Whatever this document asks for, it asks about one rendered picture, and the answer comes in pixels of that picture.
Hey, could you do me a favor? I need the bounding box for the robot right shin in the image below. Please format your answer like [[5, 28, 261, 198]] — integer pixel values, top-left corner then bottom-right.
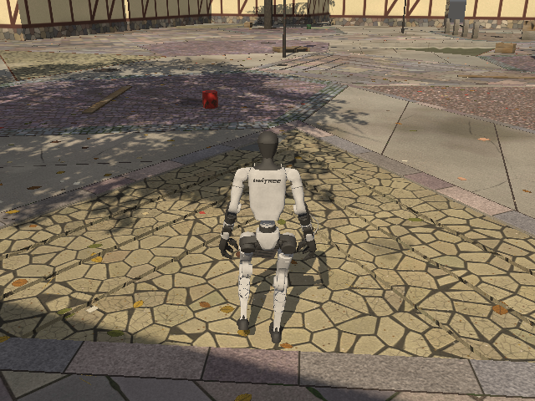
[[273, 277, 288, 332]]

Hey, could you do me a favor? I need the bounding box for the left robot hand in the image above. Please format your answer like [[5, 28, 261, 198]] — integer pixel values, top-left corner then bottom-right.
[[219, 238, 238, 259]]

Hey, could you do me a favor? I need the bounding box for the robot right foot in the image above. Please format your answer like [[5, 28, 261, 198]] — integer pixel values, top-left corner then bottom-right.
[[269, 322, 282, 343]]

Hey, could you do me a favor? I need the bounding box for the left robot upper arm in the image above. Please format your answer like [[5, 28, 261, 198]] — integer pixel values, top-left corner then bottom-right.
[[228, 167, 251, 214]]

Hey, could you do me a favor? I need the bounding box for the right robot upper arm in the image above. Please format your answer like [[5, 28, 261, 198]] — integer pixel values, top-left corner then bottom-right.
[[285, 168, 307, 215]]

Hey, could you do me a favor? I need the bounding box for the right robot hand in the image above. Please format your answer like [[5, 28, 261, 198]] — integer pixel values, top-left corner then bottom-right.
[[297, 239, 317, 261]]

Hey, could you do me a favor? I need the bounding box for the robot left forearm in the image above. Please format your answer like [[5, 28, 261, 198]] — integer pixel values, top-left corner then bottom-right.
[[221, 201, 237, 240]]

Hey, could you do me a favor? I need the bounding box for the robot right forearm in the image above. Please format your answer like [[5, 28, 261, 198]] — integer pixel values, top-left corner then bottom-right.
[[298, 202, 314, 241]]

